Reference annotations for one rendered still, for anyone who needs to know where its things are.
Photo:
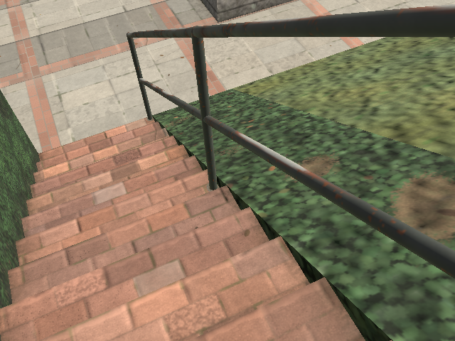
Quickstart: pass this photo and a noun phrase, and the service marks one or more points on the stairs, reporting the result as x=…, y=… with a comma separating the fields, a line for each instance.
x=125, y=241

